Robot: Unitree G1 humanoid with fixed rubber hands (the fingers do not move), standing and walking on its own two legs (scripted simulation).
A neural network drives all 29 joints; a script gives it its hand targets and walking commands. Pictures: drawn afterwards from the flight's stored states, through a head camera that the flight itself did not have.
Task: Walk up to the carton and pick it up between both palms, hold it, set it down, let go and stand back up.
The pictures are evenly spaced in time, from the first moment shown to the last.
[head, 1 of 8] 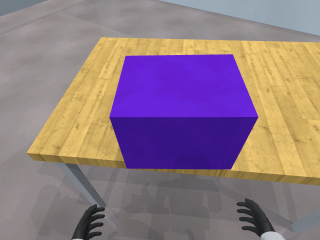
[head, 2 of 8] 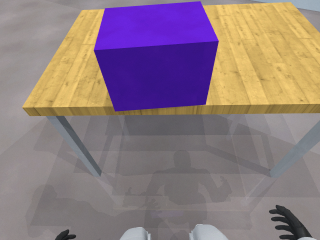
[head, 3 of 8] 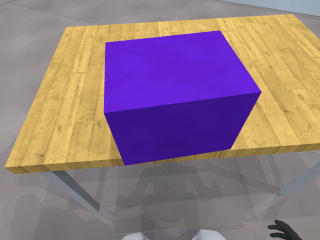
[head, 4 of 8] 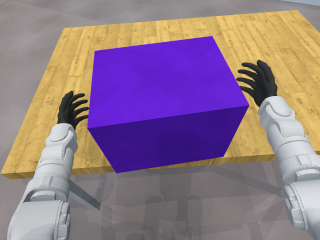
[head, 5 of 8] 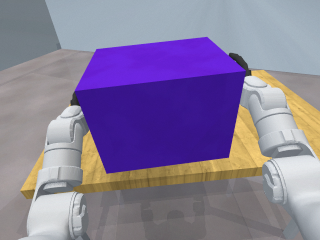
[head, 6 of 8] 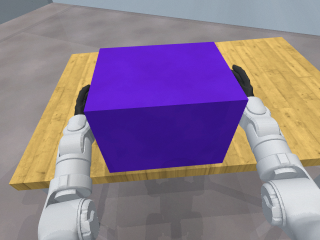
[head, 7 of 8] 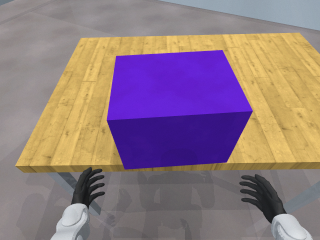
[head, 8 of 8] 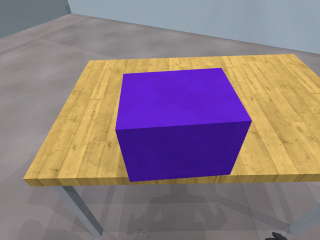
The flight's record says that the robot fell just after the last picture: no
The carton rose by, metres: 0.17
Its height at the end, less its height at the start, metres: +0.00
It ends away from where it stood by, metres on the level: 0.01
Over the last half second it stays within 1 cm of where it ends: yes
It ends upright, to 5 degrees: yes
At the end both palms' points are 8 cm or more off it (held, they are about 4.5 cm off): yes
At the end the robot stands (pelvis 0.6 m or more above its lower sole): yes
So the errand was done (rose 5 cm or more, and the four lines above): yes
